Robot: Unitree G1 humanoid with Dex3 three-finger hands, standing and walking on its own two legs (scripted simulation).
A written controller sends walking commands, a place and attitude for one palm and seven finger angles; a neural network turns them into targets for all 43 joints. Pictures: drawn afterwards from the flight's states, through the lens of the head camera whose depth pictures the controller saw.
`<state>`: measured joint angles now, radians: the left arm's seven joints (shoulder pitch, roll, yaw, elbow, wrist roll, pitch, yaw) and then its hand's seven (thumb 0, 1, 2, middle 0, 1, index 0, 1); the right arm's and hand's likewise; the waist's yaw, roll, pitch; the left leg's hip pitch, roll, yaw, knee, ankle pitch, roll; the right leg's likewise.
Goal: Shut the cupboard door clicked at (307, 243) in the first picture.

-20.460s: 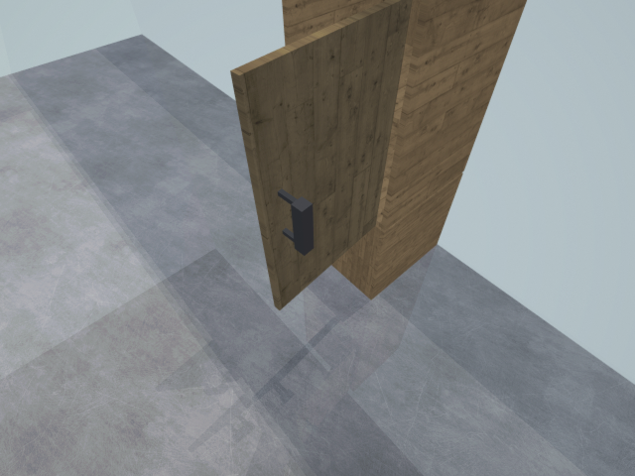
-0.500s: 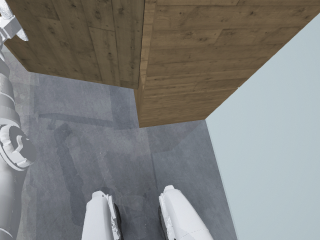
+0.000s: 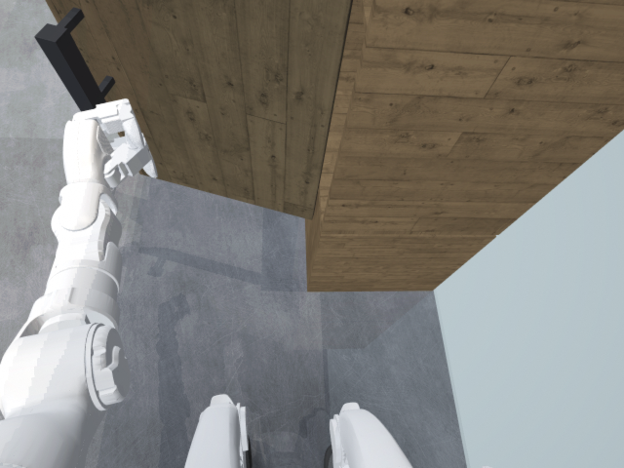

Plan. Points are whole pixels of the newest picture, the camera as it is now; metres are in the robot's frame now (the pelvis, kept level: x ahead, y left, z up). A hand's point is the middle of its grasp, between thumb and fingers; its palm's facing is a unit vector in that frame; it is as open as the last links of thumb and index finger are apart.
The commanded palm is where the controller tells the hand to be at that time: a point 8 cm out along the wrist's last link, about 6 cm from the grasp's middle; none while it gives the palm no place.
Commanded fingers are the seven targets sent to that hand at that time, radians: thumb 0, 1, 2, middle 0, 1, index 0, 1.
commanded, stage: pull the fist back off the door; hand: left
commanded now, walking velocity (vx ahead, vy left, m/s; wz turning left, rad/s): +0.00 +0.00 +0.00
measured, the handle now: (84, 63) +0.64 +0.27 +0.07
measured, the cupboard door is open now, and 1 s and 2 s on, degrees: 73 73 73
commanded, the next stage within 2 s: draw the hand back to the body in 0.10 s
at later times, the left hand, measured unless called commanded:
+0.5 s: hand (104, 173) +0.43 +0.20 +0.10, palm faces +0.09 -1.00 -0.03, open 3.1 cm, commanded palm +0.39 +0.25 +0.12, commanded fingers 0.00 0.90 0.90 -1.30 -1.50 -1.30 -1.50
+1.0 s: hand out of the picture +0.31 +0.25 +0.18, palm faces +0.32 -0.91 -0.28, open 3.3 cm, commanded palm +0.26 +0.28 +0.21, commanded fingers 0.00 0.90 0.90 -0.75 -0.90 -0.75 -0.90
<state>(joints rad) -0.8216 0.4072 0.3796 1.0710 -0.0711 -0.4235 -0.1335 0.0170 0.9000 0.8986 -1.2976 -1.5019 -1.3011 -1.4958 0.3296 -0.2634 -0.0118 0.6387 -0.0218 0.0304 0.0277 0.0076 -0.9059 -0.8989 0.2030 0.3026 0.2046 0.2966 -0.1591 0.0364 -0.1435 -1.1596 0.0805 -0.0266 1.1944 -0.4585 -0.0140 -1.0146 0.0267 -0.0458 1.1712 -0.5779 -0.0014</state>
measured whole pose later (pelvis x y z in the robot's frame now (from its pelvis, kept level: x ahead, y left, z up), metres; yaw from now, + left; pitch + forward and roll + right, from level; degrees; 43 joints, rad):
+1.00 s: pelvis +0.03 +0.00 +0.09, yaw +2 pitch +2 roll +0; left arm 0.05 0.31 0.18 0.11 -0.08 -0.06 0.07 0.02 0.90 0.90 -1.01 -1.18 -1.01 -1.17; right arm 0.15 -0.22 0.05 0.57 0.04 0.00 -0.11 0.01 -0.90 -0.90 0.20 0.30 0.20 0.30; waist 0.03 0.05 -0.05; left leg -0.35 0.02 0.03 0.58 -0.26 0.00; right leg -0.23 -0.03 -0.02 0.57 -0.37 0.01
